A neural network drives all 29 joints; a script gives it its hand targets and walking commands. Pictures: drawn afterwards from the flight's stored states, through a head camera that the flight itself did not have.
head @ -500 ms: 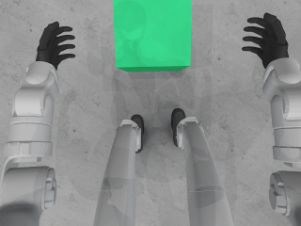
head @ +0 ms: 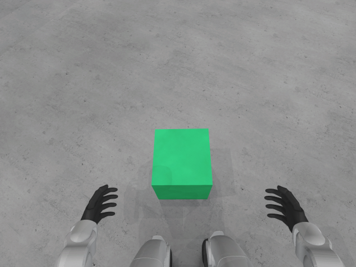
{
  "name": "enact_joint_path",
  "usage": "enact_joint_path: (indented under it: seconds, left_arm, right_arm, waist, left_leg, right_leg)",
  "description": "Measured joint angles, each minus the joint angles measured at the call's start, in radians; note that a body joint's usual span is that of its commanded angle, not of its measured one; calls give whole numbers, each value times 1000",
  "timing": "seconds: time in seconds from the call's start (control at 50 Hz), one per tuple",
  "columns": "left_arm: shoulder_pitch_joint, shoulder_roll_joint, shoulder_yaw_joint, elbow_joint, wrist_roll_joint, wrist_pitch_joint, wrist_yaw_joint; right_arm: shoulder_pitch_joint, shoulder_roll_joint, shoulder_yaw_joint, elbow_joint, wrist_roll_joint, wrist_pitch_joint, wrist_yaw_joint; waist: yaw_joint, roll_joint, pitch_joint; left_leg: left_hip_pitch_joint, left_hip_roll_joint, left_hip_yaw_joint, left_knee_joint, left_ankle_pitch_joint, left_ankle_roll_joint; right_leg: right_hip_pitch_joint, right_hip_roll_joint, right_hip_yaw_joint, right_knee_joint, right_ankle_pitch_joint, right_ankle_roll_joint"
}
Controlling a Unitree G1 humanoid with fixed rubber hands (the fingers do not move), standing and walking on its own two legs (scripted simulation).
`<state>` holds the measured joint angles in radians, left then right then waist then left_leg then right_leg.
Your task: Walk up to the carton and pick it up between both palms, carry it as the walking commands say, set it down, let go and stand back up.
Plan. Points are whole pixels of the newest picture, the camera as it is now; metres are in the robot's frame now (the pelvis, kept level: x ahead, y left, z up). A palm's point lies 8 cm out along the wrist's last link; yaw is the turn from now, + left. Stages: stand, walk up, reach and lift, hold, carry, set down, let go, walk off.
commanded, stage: let go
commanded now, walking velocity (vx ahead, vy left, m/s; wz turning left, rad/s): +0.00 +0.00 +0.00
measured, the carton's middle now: (182, 165) +0.55 +0.02 -0.60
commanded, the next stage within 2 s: stand in 0.54 s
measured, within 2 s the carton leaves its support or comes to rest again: neither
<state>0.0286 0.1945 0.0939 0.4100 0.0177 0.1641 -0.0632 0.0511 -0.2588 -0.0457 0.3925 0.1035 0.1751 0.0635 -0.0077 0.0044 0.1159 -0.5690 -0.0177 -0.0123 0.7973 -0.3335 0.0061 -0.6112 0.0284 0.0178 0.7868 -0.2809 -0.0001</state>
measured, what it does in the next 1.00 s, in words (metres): shifts its weight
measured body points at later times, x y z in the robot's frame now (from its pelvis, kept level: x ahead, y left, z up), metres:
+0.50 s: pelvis +0.06 +0.00 +0.03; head +0.11 -0.01 +0.48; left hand +0.23 +0.23 -0.05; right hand +0.23 -0.24 -0.05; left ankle +0.04 +0.12 -0.70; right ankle +0.07 -0.10 -0.70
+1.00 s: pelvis +0.08 +0.00 +0.03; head +0.03 +0.00 +0.47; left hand +0.23 +0.27 -0.04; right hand +0.19 -0.26 -0.08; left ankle +0.04 +0.12 -0.70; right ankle +0.07 -0.10 -0.70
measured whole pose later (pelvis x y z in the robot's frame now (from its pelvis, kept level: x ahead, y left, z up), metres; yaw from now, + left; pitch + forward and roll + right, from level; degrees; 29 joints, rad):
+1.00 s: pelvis +0.08 +0.00 +0.03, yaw +0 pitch -1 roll +0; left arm 0.25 0.29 0.04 0.59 0.05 0.02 -0.01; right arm 0.30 -0.25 -0.03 0.73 0.06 -0.02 0.00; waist -0.01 0.01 -0.12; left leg -0.20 -0.01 -0.02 0.57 -0.35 0.00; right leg -0.25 0.03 0.02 0.58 -0.32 -0.01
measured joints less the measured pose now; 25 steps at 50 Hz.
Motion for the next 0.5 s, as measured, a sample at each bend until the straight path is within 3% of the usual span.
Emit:
enact_joint_path:
  seconds: [0.16, 0.5]
  left_arm:
    - [183, -3, -11, 0, 19, -57, -3]
    - [202, -6, -35, 0, 21, -66, -13]
  right_arm:
    - [166, 8, 13, -27, -12, -50, 4]
    - [181, 8, 14, -7, -14, -52, 18]
  waist:
    - [0, 0, 1]
    - [0, 2, 2]
  left_leg:
    - [198, 2, -4, -138, 22, 0]
    - [363, 3, -8, -276, 28, -6]
  right_leg:
    - [196, 0, 0, -128, 15, 0]
    - [351, -1, 0, -244, 8, -5]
